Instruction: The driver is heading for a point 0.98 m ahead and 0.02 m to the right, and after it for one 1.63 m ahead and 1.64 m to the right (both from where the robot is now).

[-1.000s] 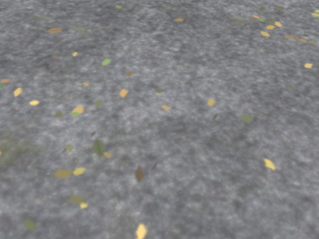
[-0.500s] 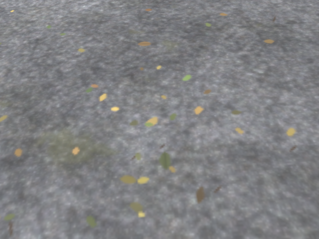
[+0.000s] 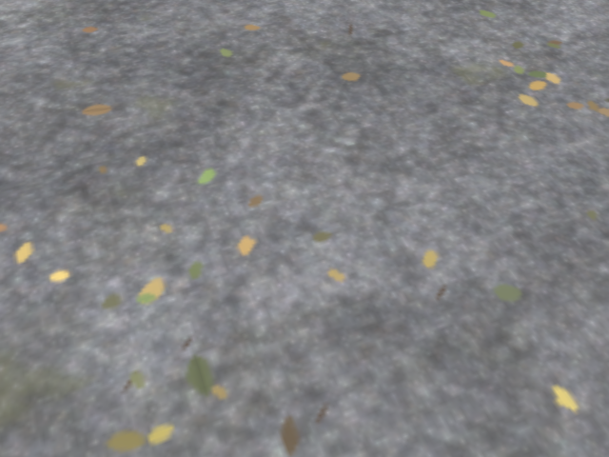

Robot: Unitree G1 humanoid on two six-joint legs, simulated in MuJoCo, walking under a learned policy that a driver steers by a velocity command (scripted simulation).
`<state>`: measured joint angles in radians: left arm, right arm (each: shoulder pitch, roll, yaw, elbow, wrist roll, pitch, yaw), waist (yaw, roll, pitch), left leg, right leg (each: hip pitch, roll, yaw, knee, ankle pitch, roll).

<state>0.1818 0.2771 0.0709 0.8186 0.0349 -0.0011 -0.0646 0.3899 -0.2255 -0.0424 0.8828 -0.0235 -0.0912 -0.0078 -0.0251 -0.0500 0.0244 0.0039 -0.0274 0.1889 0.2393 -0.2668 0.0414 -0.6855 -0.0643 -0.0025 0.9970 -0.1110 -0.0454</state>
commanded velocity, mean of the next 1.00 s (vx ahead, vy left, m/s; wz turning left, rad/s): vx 0.50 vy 0.00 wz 0.03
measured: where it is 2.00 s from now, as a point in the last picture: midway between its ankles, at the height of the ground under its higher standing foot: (316, 300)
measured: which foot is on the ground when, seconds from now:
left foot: down 0.00-0.18, up 0.20-0.74, down 0.76-1.00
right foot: up 0.00-0.18, down 0.20-0.78, up 0.80-1.00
